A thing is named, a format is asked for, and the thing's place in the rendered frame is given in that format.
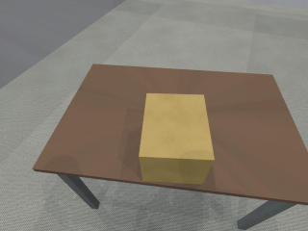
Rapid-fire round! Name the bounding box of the carton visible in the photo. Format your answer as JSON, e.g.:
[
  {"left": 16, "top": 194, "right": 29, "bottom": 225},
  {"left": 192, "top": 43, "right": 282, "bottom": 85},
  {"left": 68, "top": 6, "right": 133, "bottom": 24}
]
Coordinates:
[{"left": 139, "top": 93, "right": 215, "bottom": 185}]

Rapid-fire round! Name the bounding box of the table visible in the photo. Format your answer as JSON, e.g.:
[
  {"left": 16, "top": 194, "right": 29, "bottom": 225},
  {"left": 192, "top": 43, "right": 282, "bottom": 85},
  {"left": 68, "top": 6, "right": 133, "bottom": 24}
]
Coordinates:
[{"left": 32, "top": 64, "right": 308, "bottom": 230}]

